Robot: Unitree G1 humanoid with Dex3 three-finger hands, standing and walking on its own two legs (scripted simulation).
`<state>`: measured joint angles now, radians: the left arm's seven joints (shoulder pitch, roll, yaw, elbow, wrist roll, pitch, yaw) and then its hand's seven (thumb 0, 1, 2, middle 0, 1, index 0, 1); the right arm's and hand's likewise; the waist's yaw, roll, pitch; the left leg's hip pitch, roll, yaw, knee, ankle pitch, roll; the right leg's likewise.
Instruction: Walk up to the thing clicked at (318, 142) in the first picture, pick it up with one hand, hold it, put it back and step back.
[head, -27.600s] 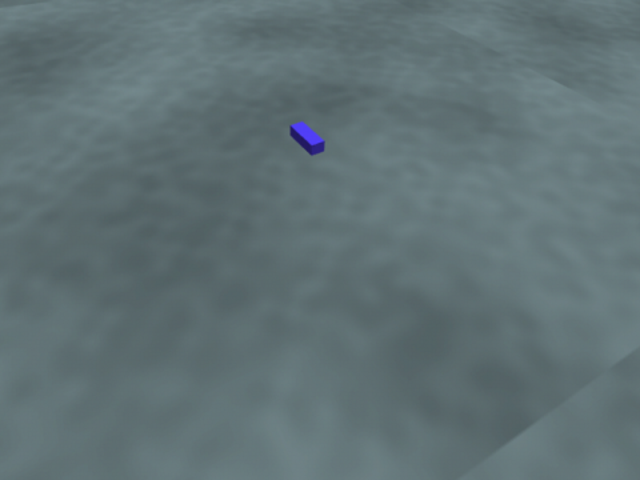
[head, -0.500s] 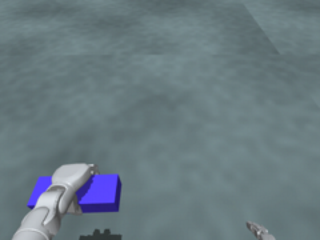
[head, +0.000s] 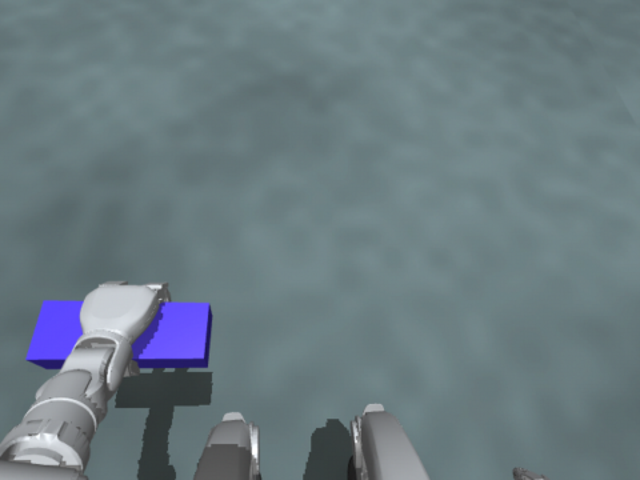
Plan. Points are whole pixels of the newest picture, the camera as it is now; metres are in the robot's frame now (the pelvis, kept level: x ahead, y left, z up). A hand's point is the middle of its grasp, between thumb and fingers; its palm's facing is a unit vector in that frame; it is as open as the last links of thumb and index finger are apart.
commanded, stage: crouch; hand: left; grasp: from above
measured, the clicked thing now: (129, 335) +0.35 +0.25 -0.14
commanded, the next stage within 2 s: lower in 1.26 s
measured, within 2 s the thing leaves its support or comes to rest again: neither
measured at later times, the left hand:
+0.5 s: hand (158, 358) +0.37 +0.27 -0.34, palm faces -0.45 +0.00 -0.89, open 10.9 cm
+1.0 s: hand (168, 363) +0.38 +0.27 -0.43, palm faces -0.48 -0.02 -0.88, open 10.9 cm
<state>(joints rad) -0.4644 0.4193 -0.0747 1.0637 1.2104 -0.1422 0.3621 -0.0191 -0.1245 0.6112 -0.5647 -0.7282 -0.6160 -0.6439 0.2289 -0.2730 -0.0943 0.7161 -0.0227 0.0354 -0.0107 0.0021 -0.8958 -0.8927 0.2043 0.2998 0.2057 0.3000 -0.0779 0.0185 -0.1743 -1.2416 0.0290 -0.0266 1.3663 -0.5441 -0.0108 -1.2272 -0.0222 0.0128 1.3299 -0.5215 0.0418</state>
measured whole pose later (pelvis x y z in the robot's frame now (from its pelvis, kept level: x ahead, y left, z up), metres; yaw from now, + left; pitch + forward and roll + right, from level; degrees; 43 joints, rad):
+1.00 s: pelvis -0.04 +0.00 -0.26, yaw -3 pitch +35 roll -7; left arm -0.76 0.64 0.10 1.29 1.28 -0.25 0.40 -0.03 -0.16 0.69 -0.55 -0.76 -0.59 -0.70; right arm 0.15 -0.27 -0.03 0.76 -0.12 -0.06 0.13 0.00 -0.91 -0.90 0.21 0.30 0.21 0.30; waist -0.16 0.00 -0.11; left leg -2.18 0.00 -0.12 2.26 -0.69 -0.02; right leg -2.12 -0.01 -0.01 2.18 -0.67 0.06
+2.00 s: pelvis -0.03 +0.00 -0.33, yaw -6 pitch +31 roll -9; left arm -0.85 0.77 0.20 1.57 1.38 -0.31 0.57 -0.02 -0.16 0.71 -0.53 -0.78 -0.57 -0.72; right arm 0.07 -0.27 0.05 0.81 -0.23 -0.11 0.19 0.00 -0.90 -0.89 0.21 0.30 0.21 0.30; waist -0.24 -0.05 -0.02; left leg -2.36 -0.02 -0.17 2.52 -0.72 -0.03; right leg -2.29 0.02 -0.04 2.41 -0.68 0.07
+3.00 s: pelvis -0.03 +0.01 -0.35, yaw -10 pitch +26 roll -13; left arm -0.88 0.89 0.17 1.78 1.38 -0.33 0.70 -0.02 -0.15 0.69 -0.52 -0.80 -0.55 -0.75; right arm 0.03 -0.29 0.20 0.81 -0.34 -0.20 0.28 0.00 -0.90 -0.89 0.21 0.30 0.21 0.30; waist -0.30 -0.10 0.06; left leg -2.36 -0.02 -0.24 2.63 -0.74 -0.02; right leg -2.26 0.05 -0.08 2.46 -0.68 0.08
